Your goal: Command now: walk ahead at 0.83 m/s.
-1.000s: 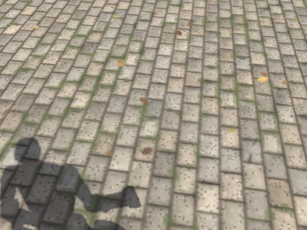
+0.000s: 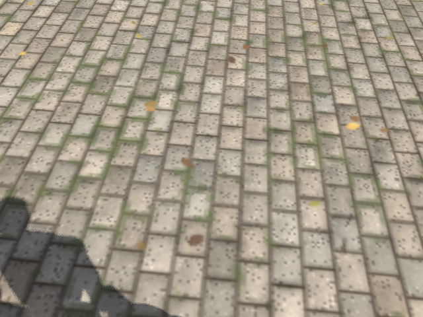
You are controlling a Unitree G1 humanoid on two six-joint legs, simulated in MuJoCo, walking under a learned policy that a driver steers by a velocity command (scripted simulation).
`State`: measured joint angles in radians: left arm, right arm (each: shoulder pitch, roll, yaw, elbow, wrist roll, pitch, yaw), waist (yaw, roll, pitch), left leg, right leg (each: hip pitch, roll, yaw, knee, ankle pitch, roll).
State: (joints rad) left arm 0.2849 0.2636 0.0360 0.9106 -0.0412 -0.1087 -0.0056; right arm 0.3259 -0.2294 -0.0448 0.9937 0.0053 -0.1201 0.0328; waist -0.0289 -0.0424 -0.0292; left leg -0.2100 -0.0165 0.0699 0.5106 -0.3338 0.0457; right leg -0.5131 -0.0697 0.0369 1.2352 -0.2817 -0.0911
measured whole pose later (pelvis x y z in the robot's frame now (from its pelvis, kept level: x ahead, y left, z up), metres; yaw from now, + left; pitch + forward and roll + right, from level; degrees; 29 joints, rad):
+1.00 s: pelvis +0.85 -0.13 +0.00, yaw -13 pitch -1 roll +1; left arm 0.19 0.25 0.01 0.72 0.01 -0.15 -0.02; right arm 0.41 -0.28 -0.06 0.75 0.01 -0.10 0.04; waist -0.04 0.00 0.04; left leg -0.23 -0.17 -0.05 0.42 -0.16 0.13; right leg -0.43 0.01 0.11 1.21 -0.30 -0.06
